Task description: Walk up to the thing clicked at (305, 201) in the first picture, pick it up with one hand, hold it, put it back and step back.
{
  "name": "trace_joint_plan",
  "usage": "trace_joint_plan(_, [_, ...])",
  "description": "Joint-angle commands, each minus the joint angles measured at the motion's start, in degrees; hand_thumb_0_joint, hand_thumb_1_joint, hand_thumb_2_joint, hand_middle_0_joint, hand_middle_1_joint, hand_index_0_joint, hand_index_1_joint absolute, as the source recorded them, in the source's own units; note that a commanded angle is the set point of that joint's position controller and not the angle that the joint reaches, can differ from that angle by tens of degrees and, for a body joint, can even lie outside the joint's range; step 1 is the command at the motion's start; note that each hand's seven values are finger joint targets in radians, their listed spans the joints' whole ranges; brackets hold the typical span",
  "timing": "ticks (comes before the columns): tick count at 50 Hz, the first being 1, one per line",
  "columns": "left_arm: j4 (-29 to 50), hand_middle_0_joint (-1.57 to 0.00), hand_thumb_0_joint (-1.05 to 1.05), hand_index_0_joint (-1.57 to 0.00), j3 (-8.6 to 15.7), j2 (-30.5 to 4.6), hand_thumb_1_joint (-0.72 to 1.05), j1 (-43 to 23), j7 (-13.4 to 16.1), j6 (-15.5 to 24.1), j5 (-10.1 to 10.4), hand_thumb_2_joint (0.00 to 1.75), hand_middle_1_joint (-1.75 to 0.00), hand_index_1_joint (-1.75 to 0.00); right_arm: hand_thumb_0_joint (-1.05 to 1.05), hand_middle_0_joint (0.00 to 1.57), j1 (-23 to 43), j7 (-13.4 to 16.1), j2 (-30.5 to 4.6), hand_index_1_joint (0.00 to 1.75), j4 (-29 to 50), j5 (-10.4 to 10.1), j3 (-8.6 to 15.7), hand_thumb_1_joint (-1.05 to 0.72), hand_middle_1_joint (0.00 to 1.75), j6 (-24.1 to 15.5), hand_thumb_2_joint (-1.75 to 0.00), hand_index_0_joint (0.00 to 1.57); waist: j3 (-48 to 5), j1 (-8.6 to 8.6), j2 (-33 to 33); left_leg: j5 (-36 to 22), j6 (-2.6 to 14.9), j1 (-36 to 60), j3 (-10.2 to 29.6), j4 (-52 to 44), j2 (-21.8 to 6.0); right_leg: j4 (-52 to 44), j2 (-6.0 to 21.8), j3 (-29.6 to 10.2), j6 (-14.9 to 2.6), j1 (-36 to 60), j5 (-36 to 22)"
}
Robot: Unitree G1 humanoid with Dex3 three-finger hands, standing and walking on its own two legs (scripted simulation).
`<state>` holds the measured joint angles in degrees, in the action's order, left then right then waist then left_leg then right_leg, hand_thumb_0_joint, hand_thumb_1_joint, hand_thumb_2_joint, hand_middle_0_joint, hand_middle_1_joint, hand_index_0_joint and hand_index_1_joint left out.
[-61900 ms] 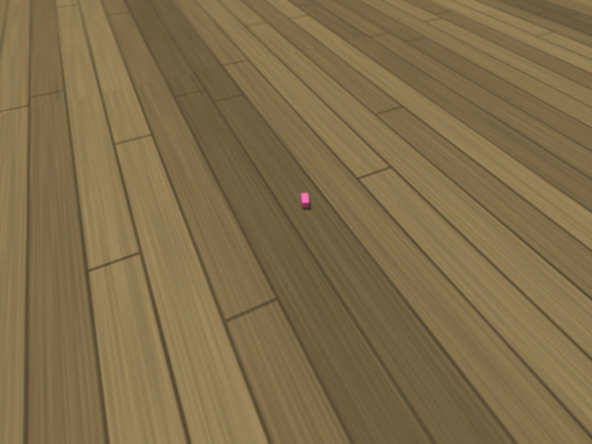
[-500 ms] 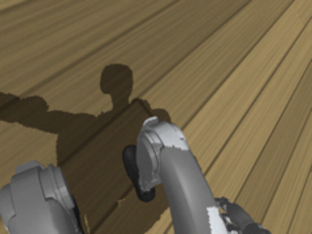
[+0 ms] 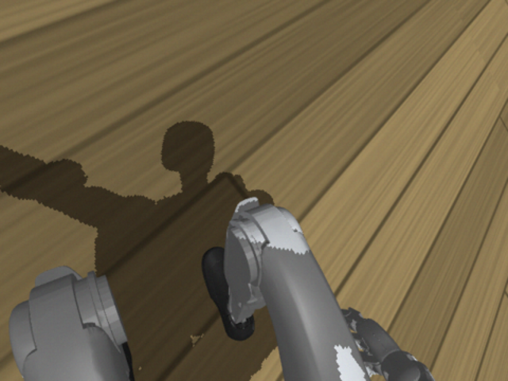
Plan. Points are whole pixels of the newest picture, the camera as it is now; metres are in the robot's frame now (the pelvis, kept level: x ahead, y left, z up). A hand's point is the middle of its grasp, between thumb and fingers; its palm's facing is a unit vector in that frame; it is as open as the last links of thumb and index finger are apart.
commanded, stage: rest palm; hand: left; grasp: from above
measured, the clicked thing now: out of the picture +0.52 +0.40 -0.31
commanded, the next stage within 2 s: none
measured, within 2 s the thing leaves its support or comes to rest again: neither
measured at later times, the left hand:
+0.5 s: hand out of the picture +0.48 +0.37 -0.22, palm faces -0.45 -0.10 -0.89, open 12.3 cm
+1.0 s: hand out of the picture +0.49 +0.37 -0.24, palm faces -0.44 -0.12 -0.89, open 12.3 cm
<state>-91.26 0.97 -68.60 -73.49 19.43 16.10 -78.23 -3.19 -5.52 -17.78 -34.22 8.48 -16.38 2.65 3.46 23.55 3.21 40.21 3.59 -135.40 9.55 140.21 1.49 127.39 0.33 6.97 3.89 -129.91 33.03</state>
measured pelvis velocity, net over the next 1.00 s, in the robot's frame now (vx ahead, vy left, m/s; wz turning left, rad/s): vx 0.00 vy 0.00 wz -0.02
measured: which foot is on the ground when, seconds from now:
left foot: down 0.00-1.00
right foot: down 0.00-1.00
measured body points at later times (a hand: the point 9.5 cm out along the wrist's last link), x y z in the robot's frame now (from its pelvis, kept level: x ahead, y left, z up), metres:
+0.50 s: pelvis +0.00 -0.01 -0.01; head +0.29 +0.12 +0.31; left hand +0.50 +0.37 -0.17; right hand +0.06 -0.29 -0.06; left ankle +0.06 +0.10 -0.30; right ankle +0.14 -0.14 -0.30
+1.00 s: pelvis +0.00 +0.00 -0.01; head +0.30 +0.13 +0.29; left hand +0.51 +0.37 -0.19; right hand +0.07 -0.27 -0.07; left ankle +0.06 +0.10 -0.30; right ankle +0.14 -0.14 -0.30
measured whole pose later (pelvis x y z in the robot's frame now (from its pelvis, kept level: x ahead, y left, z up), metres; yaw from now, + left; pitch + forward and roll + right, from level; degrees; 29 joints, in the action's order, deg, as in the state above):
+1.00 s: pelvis +0.00 +0.00 -0.01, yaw -1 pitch +32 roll -17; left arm -92.8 4.0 -72.8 -68.9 23.1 21.1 -76.4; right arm -2.1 -4.8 -19.1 -33.7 10.9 -21.9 0.4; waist 10.2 24.4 7.9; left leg 42.1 2.4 -134.7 12.1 143.7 0.9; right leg 129.6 -0.6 8.8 4.2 -129.8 33.2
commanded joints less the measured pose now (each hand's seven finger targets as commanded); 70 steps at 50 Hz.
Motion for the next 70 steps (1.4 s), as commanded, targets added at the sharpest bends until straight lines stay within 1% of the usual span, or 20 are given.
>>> trace_joint_plan(1, [4.7, -0.41, 0.00, -0.43, -1.3, -7.6, -0.16, -10.7, -5.1, -2.2, 4.2, 0.64, -0.76, -0.74, 0.00, 0.20, -12.8, 0.7, -18.0, 0.30, -0.9, -0.3, 3.7, -0.93, 0.30, 0.7, -0.91, 0.20, -31.3, 4.18, -25.5, -14.8, -2.23, 30.5, 0.4, -16.3, -2.9, -8.9, -1.2, 3.6, -4.26, 18.3, -10.2])
trace_joint_plan(3, [10.4, -0.41, 0.00, -0.43, 0.9, -12.6, -0.17, -13.3, -7.0, -1.2, 5.4, 0.64, -0.77, -0.75, 0.00, 0.20, -12.7, 1.1, -18.8, 0.30, 0.1, -0.3, 3.5, -0.93, 0.30, 1.0, -0.91, 0.20, -34.4, 2.74, -26.3, -15.9, -2.60, 32.2, 0.4, -16.2, -2.9, -8.8, -1.0, 3.3, -4.43, 20.8, -10.7])
trace_joint_plan(6, [11.9, -0.43, 0.00, -0.44, 3.6, -16.7, -0.16, -10.8, -8.1, 1.6, 6.9, 0.63, -0.73, -0.72, 0.00, 0.20, -11.5, 1.6, -21.1, 0.30, 2.6, 0.2, 2.7, -0.93, 0.30, 1.8, -0.91, 0.20, -34.1, 2.27, -25.7, -17.6, -3.36, 32.0, 0.8, -14.9, -2.6, -8.4, -0.9, 3.8, -5.06, 23.4, -11.5])
trace_joint_plan(9, [13.6, -0.40, 0.00, -0.41, 5.8, -20.5, -0.18, -9.2, -7.3, 5.9, 6.3, 0.66, -0.74, -0.73, 0.00, 0.20, -12.1, 2.1, -21.4, 0.30, 2.9, 0.9, 1.5, -0.93, 0.30, 2.9, -0.91, 0.20, -36.7, 1.36, -28.9, -20.7, -3.94, 36.6, 1.0, -13.9, -2.7, -7.7, -1.3, 3.9, -5.37, 24.9, -12.2])
trace_joint_plan(13, [17.1, -0.37, 0.00, -0.36, 9.3, -26.6, -0.24, -9.6, -3.2, 9.9, 4.0, 0.71, -0.74, -0.74, 0.00, 0.20, -12.1, 2.5, -21.7, 0.30, 3.4, 2.4, 1.0, -0.92, 0.30, 4.1, -0.91, 0.20, -41.0, -0.26, -35.9, -25.1, -4.20, 43.7, 0.6, -13.5, -3.3, -6.7, -2.0, 4.0, -5.59, 25.1, -13.6])
trace_joint_plan(20, [9.8, -0.39, 0.00, -0.38, 5.6, -21.1, -0.24, -6.8, 4.0, 10.3, 3.0, 0.72, -0.67, -0.68, 0.00, 0.20, -10.7, 2.6, -20.4, 0.30, 1.3, 3.0, 0.4, -0.92, 0.30, 2.7, -0.91, 0.20, -31.8, 1.94, -31.4, -14.2, -2.26, 34.5, -1.2, -13.5, -3.1, -7.6, -2.9, 4.8, -5.10, 22.3, -9.4])
trace_joint_plan(26, [6.3, -0.38, 0.00, -0.36, 3.3, -16.7, -0.27, -7.3, 5.3, 7.6, 3.9, 0.76, -0.67, -0.69, 0.00, 0.20, -10.4, 2.5, -20.8, 0.30, -1.2, 2.4, 1.3, -0.92, 0.30, 0.3, -0.91, 0.20, -30.2, 3.94, -27.8, -15.0, -2.43, 32.7, 0.4, -13.0, -3.6, -6.8, -2.4, 5.5, -4.42, 19.1, -10.5])
trace_joint_plan(30, [4.0, -0.39, 0.00, -0.37, 2.4, -15.4, -0.25, -7.4, 4.7, 6.6, 4.5, 0.74, -0.68, -0.70, 0.00, 0.20, -9.7, 2.3, -21.2, 0.30, -1.9, 2.2, 1.5, -0.93, 0.30, -0.8, -0.91, 0.20, -28.8, 4.08, -27.1, -14.0, -3.08, 31.8, 1.5, -13.7, -3.8, -6.2, -1.9, 6.0, -4.37, 17.8, -9.8])
trace_joint_plan(34, [4.1, -0.40, 0.00, -0.39, 1.7, -15.6, -0.22, -7.2, 3.8, 5.8, 3.8, 0.71, -0.70, -0.71, 0.00, 0.20, -9.9, 2.0, -20.1, 0.30, -2.3, 1.9, 0.6, -0.93, 0.30, -1.1, -0.91, 0.20, -30.5, 3.57, -29.5, -15.2, -3.25, 34.1, 1.5, -13.7, -4.0, -5.9, -2.0, 5.6, -4.52, 18.1, -9.5])
trace_joint_plan(37, [7.1, -0.38, 0.00, -0.38, 3.6, -19.2, -0.22, -9.3, 4.6, 5.8, 3.4, 0.71, -0.73, -0.73, 0.00, 0.20, -9.1, 2.2, -21.1, 0.30, -0.9, 2.2, 1.1, -0.92, 0.30, -1.3, -0.91, 0.20, -33.7, 2.29, -31.3, -16.2, -3.23, 35.1, 0.9, -13.3, -3.8, -5.5, -2.3, 5.6, -4.82, 20.4, -10.9])
trace_joint_plan(38, [8.9, -0.38, 0.00, -0.38, 4.9, -20.6, -0.23, -10.3, 5.0, 5.8, 3.5, 0.71, -0.72, -0.73, 0.00, 0.20, -9.3, 2.2, -21.5, 0.30, -0.9, 2.3, 1.0, -0.93, 0.30, -1.3, -0.91, 0.20, -34.0, 2.72, -32.2, -17.9, -3.61, 35.8, 1.3, -13.5, -3.9, -5.4, -1.9, 5.7, -4.74, 20.8, -11.8])
trace_joint_plan(41, [7.3, -0.37, 0.00, -0.36, 4.6, -19.5, -0.24, -8.7, 5.6, 5.5, 3.0, 0.72, -0.72, -0.73, 0.00, 0.20, -9.5, 2.2, -21.6, 0.30, -1.0, 2.4, 1.2, -0.92, 0.30, -1.3, -0.91, 0.20, -33.7, 2.90, -32.5, -19.9, -3.80, 37.0, 1.3, -12.7, -3.9, -5.4, -2.2, 5.8, -5.13, 19.4, -12.3])
trace_joint_plan(42, [8.1, -0.36, 0.00, -0.35, 4.3, -18.7, -0.25, -9.0, 5.6, 5.4, 2.8, 0.73, -0.73, -0.74, 0.00, 0.20, -10.1, 2.1, -21.3, 0.30, -1.0, 2.4, 0.9, -0.92, 0.30, -1.5, -0.91, 0.20, -33.1, 3.76, -33.4, -20.8, -3.94, 37.6, 1.4, -12.8, -4.1, -5.3, -2.2, 5.8, -5.15, 19.2, -12.4])
trace_joint_plan(48, [5.6, -0.37, 0.00, -0.36, 4.0, -19.1, -0.24, -8.8, 5.5, 4.6, 2.7, 0.72, -0.73, -0.74, 0.00, 0.20, -10.1, 1.7, -20.8, 0.30, -1.1, 2.6, 0.3, -0.92, 0.30, -1.7, -0.91, 0.20, -31.6, 3.36, -33.4, -19.2, -3.63, 35.5, 1.2, -13.0, -4.1, -5.7, -2.4, 6.1, -4.98, 19.7, -11.8])
trace_joint_plan(50, [5.6, -0.37, 0.00, -0.36, 3.4, -18.4, -0.24, -8.3, 5.0, 4.5, 3.2, 0.72, -0.73, -0.73, 0.00, 0.20, -10.2, 1.7, -21.4, 0.30, -0.6, 2.6, 0.3, -0.92, 0.30, -1.8, -0.91, 0.20, -30.7, 3.99, -31.2, -17.7, -3.24, 34.0, 1.1, -12.7, -3.9, -6.2, -2.5, 6.1, -4.96, 19.9, -11.2])
trace_joint_plan(54, [3.0, -0.36, 0.00, -0.35, 3.7, -18.4, -0.25, -5.9, 4.0, 4.1, 3.8, 0.73, -0.74, -0.75, 0.00, 0.20, -10.3, 1.6, -20.7, 0.30, -0.9, 2.7, -1.3, -0.92, 0.30, -1.6, -0.91, 0.20, -29.9, 4.15, -31.0, -20.7, -3.79, 35.5, 2.4, -12.4, -4.5, -6.1, -2.2, 6.4, -4.98, 18.9, -11.4])
trace_joint_plan(62, [8.2, -0.38, 0.00, -0.38, 4.6, -20.8, -0.22, -6.2, 3.0, 6.6, 4.4, 0.71, -0.72, -0.73, 0.00, 0.20, -9.6, 1.9, -22.2, 0.30, 0.1, 3.4, -1.6, -0.92, 0.30, -0.7, -0.91, 0.20, -31.0, 3.92, -32.9, -21.7, -4.14, 39.1, 2.9, -12.9, -4.9, -6.3, -2.2, 6.2, -4.85, 19.9, -11.3])
trace_joint_plan(64, [7.5, -0.38, 0.00, -0.38, 4.3, -20.4, -0.21, -5.6, 3.6, 7.3, 4.4, 0.71, -0.72, -0.72, 0.00, 0.20, -9.1, 2.0, -22.2, 0.30, 0.5, 3.6, -1.8, -0.92, 0.30, -0.5, -0.91, 0.20, -30.4, 4.09, -31.2, -18.9, -3.58, 36.6, 2.0, -12.6, -4.5, -6.8, -2.6, 6.3, -4.83, 21.6, -10.8])
trace_joint_plan(68, [9.9, -0.38, 0.00, -0.37, 5.1, -22.5, -0.23, -7.9, 5.6, 8.2, 3.9, 0.72, -0.71, -0.72, 0.00, 0.20, -8.9, 2.3, -22.9, 0.30, 0.3, 3.8, -1.3, -0.92, 0.30, -0.9, -0.91, 0.20, -31.4, 3.50, -33.3, -19.3, -3.68, 37.0, 1.7, -12.4, -4.3, -6.2, -2.5, 6.4, -5.08, 21.7, -11.9])
trace_joint_plan(70, [8.3, -0.39, 0.00, -0.38, 4.4, -21.5, -0.23, -7.2, 6.6, 7.7, 3.1, 0.72, -0.68, -0.70, 0.00, 0.20, -8.8, 2.4, -22.2, 0.30, 0.1, 3.8, -1.4, -0.92, 0.30, -1.3, -0.91, 0.20, -31.4, 3.78, -33.0, -19.2, -3.40, 37.0, 1.4, -12.5, -4.4, -6.1, -2.9, 6.5, -4.86, 21.6, -12.0])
